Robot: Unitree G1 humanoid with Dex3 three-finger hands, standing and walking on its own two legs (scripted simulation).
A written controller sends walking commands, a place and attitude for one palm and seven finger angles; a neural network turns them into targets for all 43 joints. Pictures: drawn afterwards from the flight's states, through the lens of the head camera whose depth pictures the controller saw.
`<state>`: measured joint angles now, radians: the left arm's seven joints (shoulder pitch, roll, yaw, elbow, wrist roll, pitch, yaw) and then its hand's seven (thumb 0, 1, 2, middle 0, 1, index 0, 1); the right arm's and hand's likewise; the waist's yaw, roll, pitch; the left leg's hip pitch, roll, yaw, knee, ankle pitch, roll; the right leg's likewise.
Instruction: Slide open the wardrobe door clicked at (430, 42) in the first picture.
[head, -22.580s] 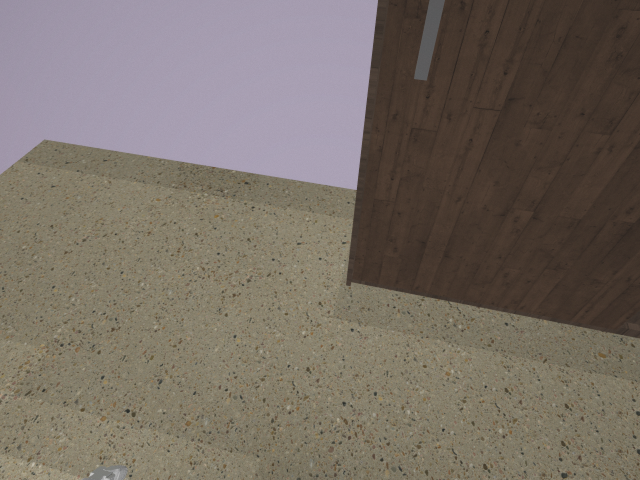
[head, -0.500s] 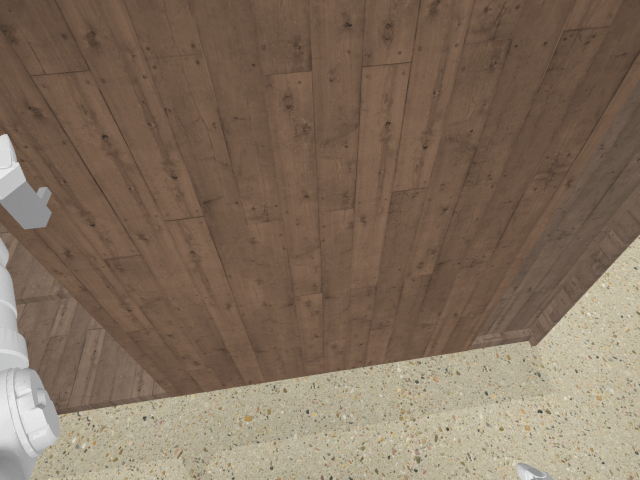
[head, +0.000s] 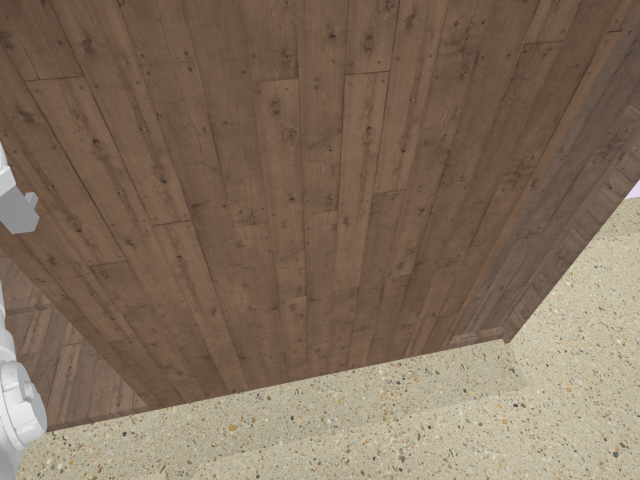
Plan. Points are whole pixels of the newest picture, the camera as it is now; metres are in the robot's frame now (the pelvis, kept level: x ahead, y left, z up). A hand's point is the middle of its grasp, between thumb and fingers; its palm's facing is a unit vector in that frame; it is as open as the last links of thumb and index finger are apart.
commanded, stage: stop walking and hold the door there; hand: left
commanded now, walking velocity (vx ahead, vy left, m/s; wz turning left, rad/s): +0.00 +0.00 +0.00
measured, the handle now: out of the picture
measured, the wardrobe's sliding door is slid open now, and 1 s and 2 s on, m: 0.67 0.67 0.67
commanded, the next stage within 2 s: loosen the grip on the handle in 1.20 s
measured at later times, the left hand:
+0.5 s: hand out of the picture +0.40 +0.38 +0.20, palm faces +0.44 -0.87 -0.21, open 6.1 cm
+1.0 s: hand out of the picture +0.40 +0.37 +0.20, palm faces +0.39 -0.91 -0.15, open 6.0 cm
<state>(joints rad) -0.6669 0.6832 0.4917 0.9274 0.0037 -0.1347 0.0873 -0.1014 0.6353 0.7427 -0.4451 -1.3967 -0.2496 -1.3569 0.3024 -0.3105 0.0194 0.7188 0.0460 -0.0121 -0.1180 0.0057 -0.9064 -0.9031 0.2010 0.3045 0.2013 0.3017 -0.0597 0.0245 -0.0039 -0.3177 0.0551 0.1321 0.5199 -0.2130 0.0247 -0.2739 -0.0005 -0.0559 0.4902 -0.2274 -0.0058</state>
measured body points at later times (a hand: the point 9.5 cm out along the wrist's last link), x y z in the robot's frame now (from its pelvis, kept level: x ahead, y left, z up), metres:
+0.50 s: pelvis -0.04 +0.08 -0.01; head +0.01 +0.08 +0.44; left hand +0.37 +0.42 +0.21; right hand +0.10 -0.19 -0.12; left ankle -0.02 +0.20 -0.74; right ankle -0.01 -0.09 -0.71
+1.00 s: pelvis -0.06 +0.10 +0.00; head -0.02 +0.11 +0.44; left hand +0.37 +0.42 +0.21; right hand +0.04 -0.18 -0.11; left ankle -0.03 +0.20 -0.74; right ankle -0.10 +0.00 -0.74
